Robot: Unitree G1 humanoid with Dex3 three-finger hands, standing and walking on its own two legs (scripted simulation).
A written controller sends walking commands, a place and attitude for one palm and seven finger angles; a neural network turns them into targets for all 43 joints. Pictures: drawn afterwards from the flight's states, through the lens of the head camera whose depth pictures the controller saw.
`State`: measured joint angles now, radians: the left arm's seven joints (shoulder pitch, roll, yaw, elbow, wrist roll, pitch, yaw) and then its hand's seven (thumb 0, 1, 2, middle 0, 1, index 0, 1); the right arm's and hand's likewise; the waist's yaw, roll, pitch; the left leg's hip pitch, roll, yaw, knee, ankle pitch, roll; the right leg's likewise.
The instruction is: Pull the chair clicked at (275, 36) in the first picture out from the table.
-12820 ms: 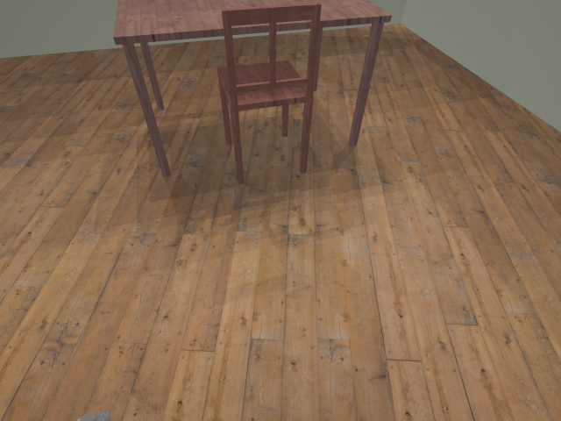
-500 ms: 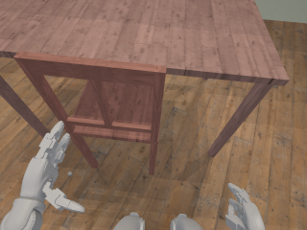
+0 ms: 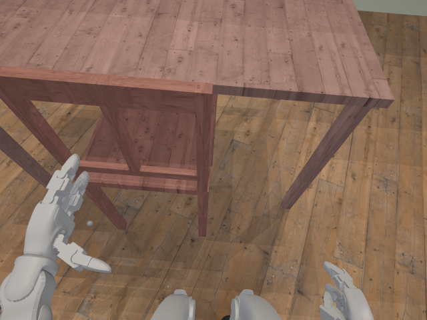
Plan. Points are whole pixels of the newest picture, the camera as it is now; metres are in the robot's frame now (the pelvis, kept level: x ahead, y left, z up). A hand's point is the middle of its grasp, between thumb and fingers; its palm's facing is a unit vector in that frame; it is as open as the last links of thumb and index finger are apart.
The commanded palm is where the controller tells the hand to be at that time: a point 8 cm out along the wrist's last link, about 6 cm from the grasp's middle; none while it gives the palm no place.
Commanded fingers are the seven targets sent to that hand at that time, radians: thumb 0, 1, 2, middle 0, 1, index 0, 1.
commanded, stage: aim the fingers beside a spindle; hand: left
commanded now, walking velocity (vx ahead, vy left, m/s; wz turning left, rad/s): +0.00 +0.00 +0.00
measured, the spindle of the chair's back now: (124, 140) +0.48 +0.22 -0.01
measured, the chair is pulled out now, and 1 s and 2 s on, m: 0.00 0.00 0.00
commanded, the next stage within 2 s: push the fingers through the gap in 1.44 s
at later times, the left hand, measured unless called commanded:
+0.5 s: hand (110, 209) +0.31 +0.20 +0.01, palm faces -0.04 -1.00 -0.03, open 16.9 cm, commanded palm +0.29 +0.25 +0.01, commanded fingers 0.00 -0.50 0.30 -0.06 -0.08 -0.06 -0.08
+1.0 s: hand (119, 198) +0.34 +0.20 -0.01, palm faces -0.03 -1.00 -0.03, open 16.9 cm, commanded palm +0.31 +0.25 +0.00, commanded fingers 0.00 -0.50 0.30 -0.06 -0.08 -0.06 -0.08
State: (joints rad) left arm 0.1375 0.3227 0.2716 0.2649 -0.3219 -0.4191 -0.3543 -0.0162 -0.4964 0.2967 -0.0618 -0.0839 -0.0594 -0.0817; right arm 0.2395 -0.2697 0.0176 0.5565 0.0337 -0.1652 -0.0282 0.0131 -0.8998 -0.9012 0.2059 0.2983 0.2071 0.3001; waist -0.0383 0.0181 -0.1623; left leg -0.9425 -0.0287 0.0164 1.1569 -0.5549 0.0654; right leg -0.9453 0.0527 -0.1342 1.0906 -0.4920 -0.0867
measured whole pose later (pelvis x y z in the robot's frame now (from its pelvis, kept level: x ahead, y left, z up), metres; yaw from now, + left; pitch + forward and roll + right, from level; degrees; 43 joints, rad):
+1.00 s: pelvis -0.01 +0.01 -0.03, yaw -1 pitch +24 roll -2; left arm -0.16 0.29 0.21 0.48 -0.24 -0.46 -0.24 -0.02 -0.50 0.30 -0.06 -0.08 -0.06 -0.08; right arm 0.22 -0.26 0.02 0.57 0.02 -0.06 0.00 0.01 -0.90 -0.90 0.21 0.30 0.21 0.30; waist -0.05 0.02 -0.17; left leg -1.10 -0.03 0.04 1.27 -0.58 0.08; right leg -1.11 0.04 -0.12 1.21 -0.51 -0.07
